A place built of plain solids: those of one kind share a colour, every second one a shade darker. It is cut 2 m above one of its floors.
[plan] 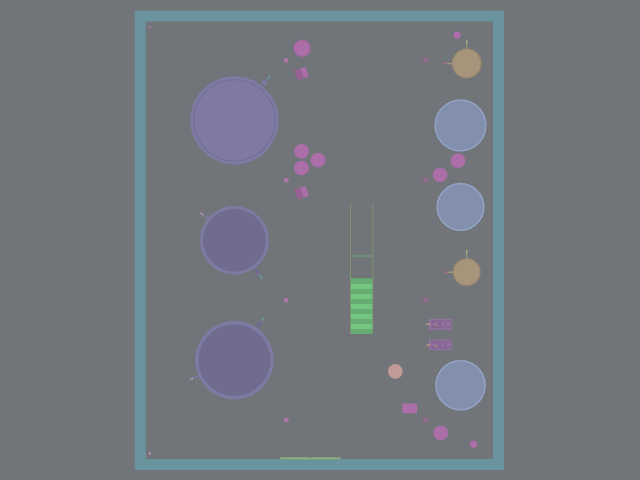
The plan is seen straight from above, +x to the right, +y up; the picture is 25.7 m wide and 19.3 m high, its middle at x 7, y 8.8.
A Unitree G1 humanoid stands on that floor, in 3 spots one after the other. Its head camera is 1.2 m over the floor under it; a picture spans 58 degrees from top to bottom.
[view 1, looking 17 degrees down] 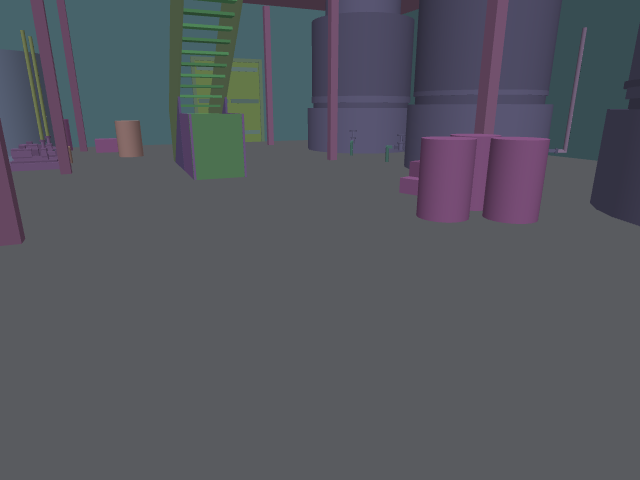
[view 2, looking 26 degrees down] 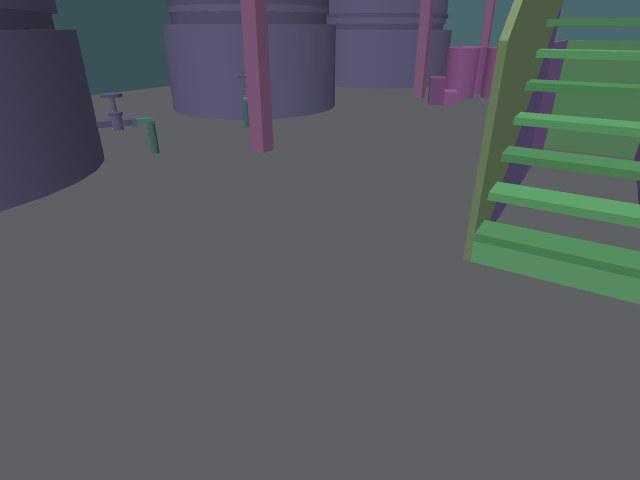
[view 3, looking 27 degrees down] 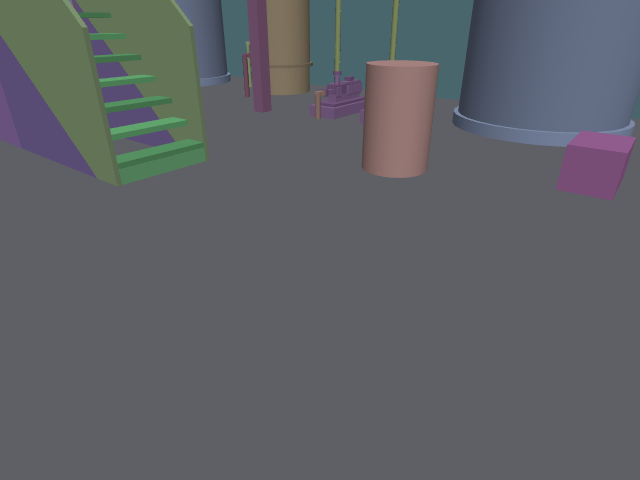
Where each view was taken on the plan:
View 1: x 10.19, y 15.88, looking -114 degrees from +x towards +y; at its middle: ground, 4.10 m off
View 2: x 8.68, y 2.72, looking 122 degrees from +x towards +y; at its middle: ground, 2.74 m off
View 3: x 6.61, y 1.70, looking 38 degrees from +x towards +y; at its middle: ground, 2.64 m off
